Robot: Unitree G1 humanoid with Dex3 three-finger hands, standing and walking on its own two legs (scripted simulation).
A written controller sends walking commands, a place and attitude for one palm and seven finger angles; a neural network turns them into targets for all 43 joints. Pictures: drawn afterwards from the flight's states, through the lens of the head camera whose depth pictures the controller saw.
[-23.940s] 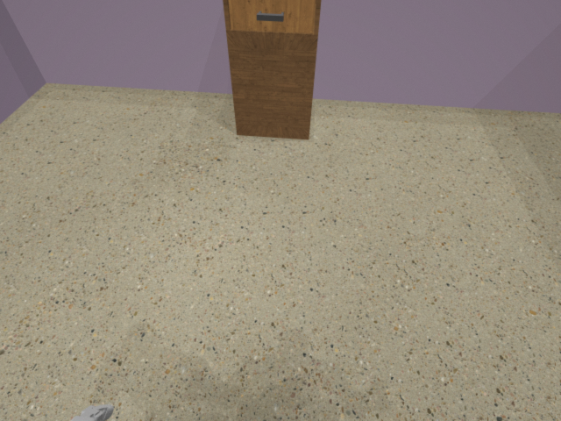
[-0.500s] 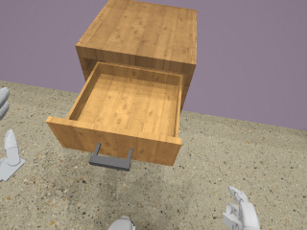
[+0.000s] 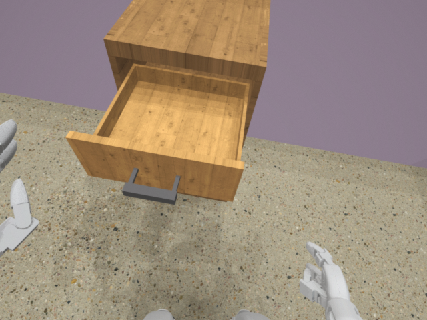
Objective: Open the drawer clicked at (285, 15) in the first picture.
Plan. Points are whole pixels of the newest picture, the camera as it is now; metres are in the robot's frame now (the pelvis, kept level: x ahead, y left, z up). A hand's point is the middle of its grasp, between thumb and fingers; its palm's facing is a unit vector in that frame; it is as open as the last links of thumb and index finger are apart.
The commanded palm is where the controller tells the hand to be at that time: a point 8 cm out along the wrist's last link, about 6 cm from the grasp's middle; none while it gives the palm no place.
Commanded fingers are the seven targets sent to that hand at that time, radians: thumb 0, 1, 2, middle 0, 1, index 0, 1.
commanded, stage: stop stepping back and stand still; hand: left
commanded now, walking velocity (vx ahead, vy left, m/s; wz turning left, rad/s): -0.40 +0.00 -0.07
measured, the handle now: (153, 184) +0.40 +0.16 -0.07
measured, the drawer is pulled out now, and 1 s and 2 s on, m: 0.30 0.30 0.30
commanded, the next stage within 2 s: let the arm hang, fingers relaxed in 0.80 s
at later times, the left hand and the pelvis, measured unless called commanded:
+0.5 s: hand out of the picture +0.08 +0.20 +0.16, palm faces +0.32 -0.82 -0.48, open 7.4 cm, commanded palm +0.02 +0.25 +0.18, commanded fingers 0.00 0.90 0.90 -0.20 -0.30 -0.20 -0.30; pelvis -0.10 -0.04 +0.01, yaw +1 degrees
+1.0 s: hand out of the picture +0.10 +0.22 +0.04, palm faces +0.23 -0.87 -0.44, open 7.4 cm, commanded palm none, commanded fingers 0.00 0.90 0.90 -0.20 -0.30 -0.20 -0.30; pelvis -0.11 -0.02 +0.00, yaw +2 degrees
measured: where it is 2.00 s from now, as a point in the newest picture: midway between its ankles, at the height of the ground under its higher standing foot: outside the picture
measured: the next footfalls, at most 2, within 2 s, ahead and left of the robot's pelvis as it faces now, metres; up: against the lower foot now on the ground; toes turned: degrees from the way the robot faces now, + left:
right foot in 0.12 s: -0.02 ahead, -0.13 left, +0.00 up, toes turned -3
left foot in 0.44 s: -0.09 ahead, +0.09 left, +0.00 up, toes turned +1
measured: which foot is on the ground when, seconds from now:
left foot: down 0.00-0.16, up 0.18-0.42, down 0.44-1.00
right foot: up 0.00-0.10, down 0.12-1.00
